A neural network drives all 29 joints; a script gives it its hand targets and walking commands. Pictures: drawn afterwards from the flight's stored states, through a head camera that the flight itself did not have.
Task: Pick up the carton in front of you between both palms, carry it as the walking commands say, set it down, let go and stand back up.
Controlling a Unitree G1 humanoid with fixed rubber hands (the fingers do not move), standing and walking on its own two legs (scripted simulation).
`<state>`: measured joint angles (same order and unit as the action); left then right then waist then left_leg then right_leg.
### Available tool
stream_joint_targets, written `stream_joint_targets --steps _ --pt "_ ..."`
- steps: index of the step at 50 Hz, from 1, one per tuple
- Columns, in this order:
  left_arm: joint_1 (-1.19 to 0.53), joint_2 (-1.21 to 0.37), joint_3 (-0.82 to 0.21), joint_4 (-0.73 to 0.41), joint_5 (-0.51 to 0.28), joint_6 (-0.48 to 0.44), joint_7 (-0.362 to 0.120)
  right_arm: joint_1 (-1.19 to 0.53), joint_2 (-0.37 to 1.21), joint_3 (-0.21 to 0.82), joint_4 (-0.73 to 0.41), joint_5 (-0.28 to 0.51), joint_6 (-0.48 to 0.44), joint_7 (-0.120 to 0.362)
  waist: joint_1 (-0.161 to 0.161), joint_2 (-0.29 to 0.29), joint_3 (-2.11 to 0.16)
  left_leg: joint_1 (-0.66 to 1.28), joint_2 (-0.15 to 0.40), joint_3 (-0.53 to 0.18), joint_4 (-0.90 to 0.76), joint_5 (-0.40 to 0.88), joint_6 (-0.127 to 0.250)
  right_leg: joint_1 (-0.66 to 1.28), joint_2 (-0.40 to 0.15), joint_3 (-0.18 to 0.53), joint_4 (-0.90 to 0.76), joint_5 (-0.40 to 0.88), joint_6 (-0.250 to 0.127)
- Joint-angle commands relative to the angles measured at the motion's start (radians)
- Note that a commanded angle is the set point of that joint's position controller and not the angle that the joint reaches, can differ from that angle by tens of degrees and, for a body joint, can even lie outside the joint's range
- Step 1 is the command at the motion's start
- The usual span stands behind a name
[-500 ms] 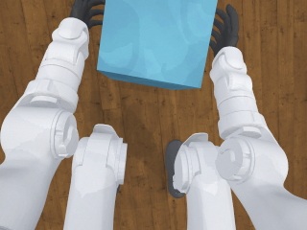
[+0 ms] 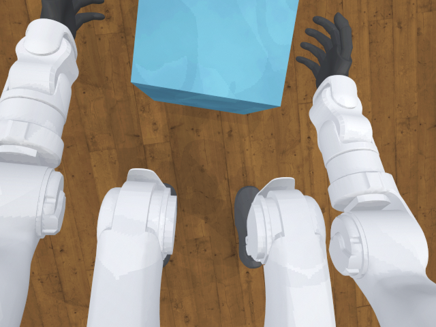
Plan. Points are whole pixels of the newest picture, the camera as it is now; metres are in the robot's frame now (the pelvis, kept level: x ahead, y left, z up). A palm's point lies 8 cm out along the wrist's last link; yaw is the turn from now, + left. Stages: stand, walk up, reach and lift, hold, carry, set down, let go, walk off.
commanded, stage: set down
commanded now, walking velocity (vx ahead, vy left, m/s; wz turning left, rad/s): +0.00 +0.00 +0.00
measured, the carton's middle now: (210, 46) +0.54 +0.04 -0.25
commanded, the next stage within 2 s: let go in 0.92 s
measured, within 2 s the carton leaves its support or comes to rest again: neither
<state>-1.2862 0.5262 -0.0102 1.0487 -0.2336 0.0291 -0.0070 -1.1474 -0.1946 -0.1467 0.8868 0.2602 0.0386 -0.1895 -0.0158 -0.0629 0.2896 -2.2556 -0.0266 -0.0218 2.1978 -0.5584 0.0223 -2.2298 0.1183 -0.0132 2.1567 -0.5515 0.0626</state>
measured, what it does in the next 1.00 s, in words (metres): rises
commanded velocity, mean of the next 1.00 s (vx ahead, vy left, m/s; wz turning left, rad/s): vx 0.00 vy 0.00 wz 0.00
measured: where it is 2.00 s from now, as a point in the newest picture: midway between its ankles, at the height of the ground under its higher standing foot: (205, 240)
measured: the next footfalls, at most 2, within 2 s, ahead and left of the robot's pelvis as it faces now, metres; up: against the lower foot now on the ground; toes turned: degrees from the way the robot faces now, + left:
none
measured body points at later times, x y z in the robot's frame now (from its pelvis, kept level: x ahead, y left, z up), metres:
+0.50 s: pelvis +0.02 +0.00 +0.13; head +0.33 +0.04 +0.45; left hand +0.53 +0.26 +0.00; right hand +0.51 -0.14 +0.00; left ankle +0.11 +0.11 -0.34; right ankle +0.12 -0.12 -0.34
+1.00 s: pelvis +0.05 +0.01 +0.26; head +0.33 +0.05 +0.61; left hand +0.53 +0.26 +0.15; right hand +0.50 -0.14 +0.15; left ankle +0.11 +0.11 -0.34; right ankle +0.12 -0.12 -0.34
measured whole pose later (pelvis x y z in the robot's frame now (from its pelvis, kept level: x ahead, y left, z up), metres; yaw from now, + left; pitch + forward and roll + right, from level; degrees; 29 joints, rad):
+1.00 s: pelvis +0.05 +0.01 +0.26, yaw +3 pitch +43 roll -3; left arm -0.95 0.36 0.25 0.90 0.04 0.10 -0.12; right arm -0.75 -0.03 -0.29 0.62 0.00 0.12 -0.13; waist -0.05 -0.01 -0.11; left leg -1.60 -0.05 -0.05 1.21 -0.37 0.02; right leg -1.56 0.06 0.03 1.18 -0.38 0.04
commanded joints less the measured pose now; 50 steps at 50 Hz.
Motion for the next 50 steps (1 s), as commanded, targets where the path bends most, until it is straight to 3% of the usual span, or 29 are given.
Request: stream_joint_targets --steps 1,7,13,29,40,50 --pt "-0.205 0.099 0.049 -0.123 0.027 0.012 -0.007 -0.124 -0.041 -0.038 -0.185 -0.049 0.008 -0.024 0.023 0.169 -1.295 0.807 0.026 -0.022 -0.284 0.214 -0.009 0.52 -0.023 -0.079 -0.208 0.161 -0.001" --pt "-0.123 0.078 0.15 -0.13 0.111 0.04 -0.026 -0.063 0.0 -0.095 -0.261 -0.15 0.046 -0.032 0.017 0.122 -1.209 0.719 0.0 0.006 -0.377 0.224 -0.005 0.551 -0.007 -0.083 -0.312 0.178 0.005" --pt "-0.09 0.049 0.176 -0.157 0.135 0.032 -0.049 -0.004 0.056 -0.098 -0.263 -0.177 0.05 -0.018 0.006 0.131 -1.208 0.726 -0.006 0.017 -0.466 0.252 -0.009 0.579 -0.004 -0.073 -0.406 0.218 0.011" --pt "0.011 0.038 0.219 -0.29 0.184 0.08 -0.089 0.124 0.074 -0.113 -0.409 -0.201 0.087 0.004 -0.006 0.182 -1.361 1.073 -0.025 0.017 -0.737 0.397 -0.026 0.737 -0.009 -0.08 -0.694 0.294 0.015" --pt "0.079 -0.007 0.251 -0.267 0.233 0.069 -0.11 0.203 0.092 -0.132 -0.389 -0.23 0.079 0.03 -0.021 0.172 -1.287 1.234 -0.023 -0.007 -0.955 0.44 -0.029 0.851 -0.024 -0.065 -0.911 0.335 0.018" --pt "0.206 -0.063 0.281 -0.247 0.294 0.05 -0.105 0.331 0.095 -0.143 -0.361 -0.284 0.054 0.068 -0.016 0.175 -1.268 1.441 -0.015 -0.026 -1.134 0.571 -0.035 0.978 -0.036 -0.051 -1.101 0.412 0.013"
